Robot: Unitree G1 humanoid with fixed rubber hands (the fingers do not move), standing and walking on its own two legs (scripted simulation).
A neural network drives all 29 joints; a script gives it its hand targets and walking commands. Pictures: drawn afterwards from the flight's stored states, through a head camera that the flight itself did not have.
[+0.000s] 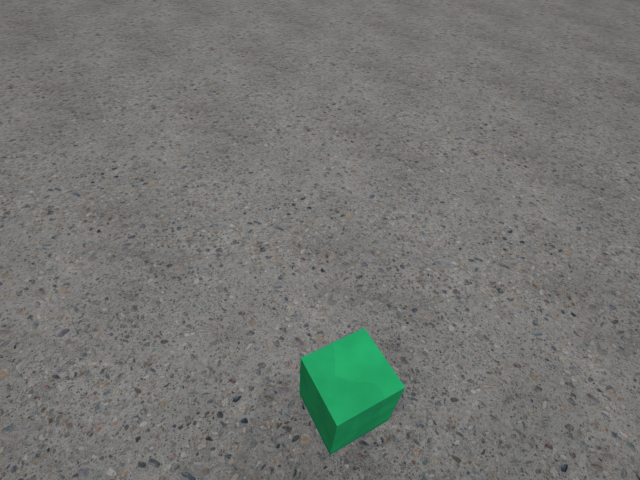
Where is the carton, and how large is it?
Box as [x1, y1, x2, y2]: [300, 328, 404, 454]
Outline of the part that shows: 364,328 301,358 300,395 330,454 387,420 404,388 404,386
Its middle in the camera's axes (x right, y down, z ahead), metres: +0.08 +0.46 +1.14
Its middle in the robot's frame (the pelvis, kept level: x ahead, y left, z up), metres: +0.51 -0.14 -0.66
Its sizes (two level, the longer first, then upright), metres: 0.210 0.200 0.250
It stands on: the floor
